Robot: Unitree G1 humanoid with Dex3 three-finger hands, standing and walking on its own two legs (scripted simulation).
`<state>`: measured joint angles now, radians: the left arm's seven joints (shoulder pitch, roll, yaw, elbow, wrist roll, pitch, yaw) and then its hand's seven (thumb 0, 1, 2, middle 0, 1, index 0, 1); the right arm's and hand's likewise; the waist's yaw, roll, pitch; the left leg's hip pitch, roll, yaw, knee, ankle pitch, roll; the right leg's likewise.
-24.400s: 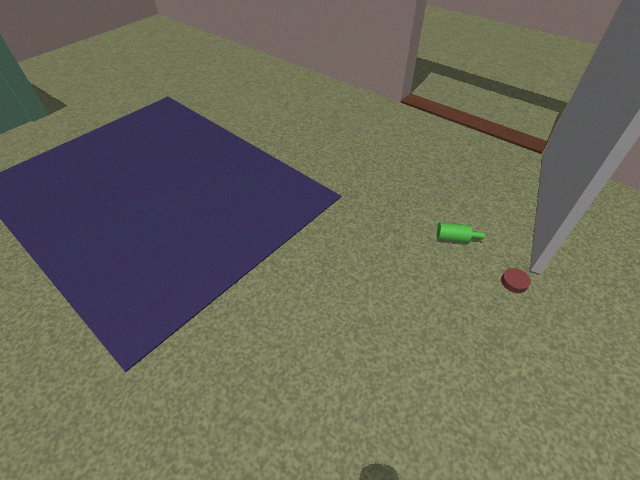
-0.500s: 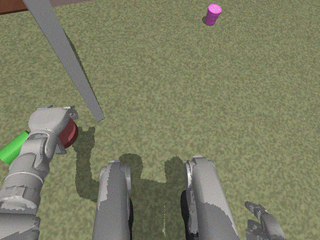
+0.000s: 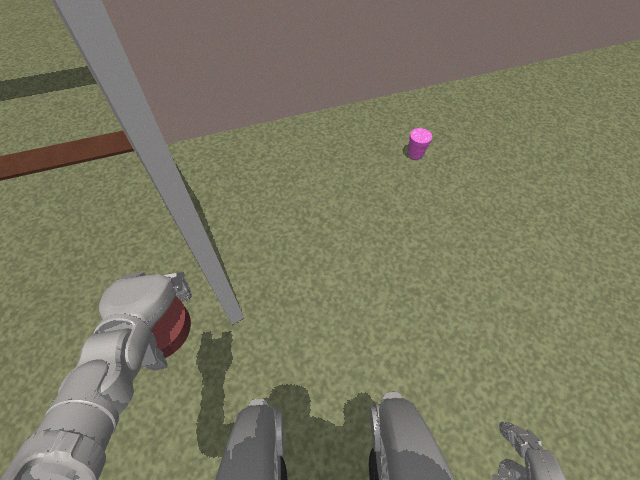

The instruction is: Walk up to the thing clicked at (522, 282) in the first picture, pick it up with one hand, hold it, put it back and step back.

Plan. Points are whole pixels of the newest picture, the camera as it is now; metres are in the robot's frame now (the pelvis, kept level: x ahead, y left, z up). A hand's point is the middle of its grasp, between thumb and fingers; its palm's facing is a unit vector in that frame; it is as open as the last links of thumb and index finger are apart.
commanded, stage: lift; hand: left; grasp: from above
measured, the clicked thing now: (154, 325) +0.35 +0.25 -0.10
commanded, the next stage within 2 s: hold in 0.50 s
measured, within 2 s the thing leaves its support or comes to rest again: neither
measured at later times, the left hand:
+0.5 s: hand (145, 290) +0.35 +0.22 +0.02, palm faces -0.43 -0.09 -0.90, open 11.2 cm
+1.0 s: hand (137, 259) +0.37 +0.22 +0.07, palm faces -0.44 -0.07 -0.89, open 11.2 cm
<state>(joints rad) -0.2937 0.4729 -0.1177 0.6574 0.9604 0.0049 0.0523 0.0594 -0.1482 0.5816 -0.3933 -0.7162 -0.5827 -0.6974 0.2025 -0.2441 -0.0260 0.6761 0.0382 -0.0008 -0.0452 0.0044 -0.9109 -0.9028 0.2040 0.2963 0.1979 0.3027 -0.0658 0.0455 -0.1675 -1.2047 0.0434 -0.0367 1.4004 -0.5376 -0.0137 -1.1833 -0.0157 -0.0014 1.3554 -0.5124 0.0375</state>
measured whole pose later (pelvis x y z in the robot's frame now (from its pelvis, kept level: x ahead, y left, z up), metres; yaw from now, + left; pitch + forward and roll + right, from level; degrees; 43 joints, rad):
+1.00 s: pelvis +0.06 +0.00 +0.12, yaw -1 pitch +6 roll +0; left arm -0.29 0.38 -0.21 0.75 0.99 0.02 0.05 0.04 -0.19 0.65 -0.38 -0.79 -0.55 -0.79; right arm 0.24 -0.25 -0.05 0.71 0.05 0.02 -0.03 0.01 -0.90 -0.90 0.20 0.30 0.20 0.30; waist -0.02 0.04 -0.07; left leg -0.46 0.03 0.03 0.69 -0.34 -0.01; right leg -0.47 -0.03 0.03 0.69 -0.32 0.04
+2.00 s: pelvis +0.05 -0.01 +0.14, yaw -1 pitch +1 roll +1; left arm -0.20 0.39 -0.22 0.57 0.98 0.03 -0.04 0.04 -0.24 0.75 -0.32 -0.89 -0.49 -0.91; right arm 0.19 -0.25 -0.03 0.66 0.07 0.07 -0.05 0.01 -0.90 -0.90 0.20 0.30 0.20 0.30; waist 0.01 0.05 -0.02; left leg -0.29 0.03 0.04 0.53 -0.26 -0.02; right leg -0.32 -0.03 0.04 0.55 -0.25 0.03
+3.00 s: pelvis +0.05 -0.01 +0.12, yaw +0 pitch +8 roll +0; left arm -0.30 0.35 -0.20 0.87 1.10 -0.02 0.19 0.02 -0.22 0.69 -0.34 -0.88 -0.51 -0.89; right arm 0.18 -0.25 -0.05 0.67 0.04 0.09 -0.01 0.00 -0.89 -0.90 0.20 0.30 0.20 0.30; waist -0.02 0.00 -0.04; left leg -0.52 0.03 0.01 0.71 -0.32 -0.02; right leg -0.53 -0.03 0.02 0.71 -0.31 0.03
